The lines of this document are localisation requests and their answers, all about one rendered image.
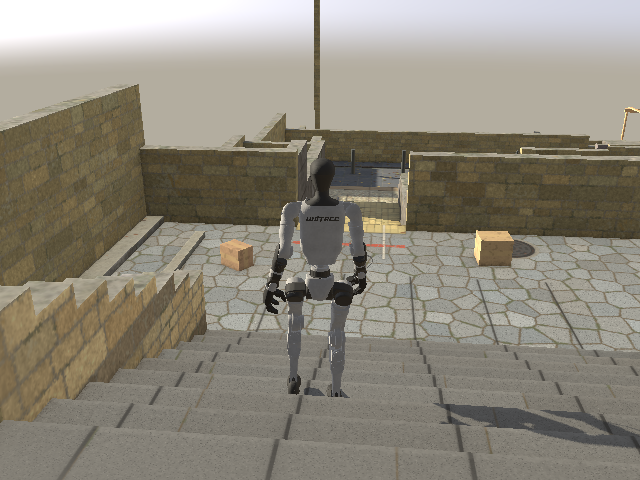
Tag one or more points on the right robot forearm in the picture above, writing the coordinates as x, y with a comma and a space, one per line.
360, 265

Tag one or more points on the left robot upper arm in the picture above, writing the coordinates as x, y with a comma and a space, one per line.
289, 212

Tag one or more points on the left robot thigh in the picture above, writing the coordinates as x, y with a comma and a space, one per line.
295, 293

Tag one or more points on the robot right hand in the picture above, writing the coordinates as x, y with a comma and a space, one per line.
362, 284

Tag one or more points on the right robot thigh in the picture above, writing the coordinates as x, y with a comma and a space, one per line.
340, 304

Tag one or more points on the right robot upper arm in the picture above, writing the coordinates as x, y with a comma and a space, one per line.
353, 212

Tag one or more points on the left robot forearm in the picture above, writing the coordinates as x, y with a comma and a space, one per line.
276, 271

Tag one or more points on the robot thigh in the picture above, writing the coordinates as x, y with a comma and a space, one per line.
295, 293
340, 304

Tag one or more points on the robot left hand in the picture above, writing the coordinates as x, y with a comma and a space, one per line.
268, 299

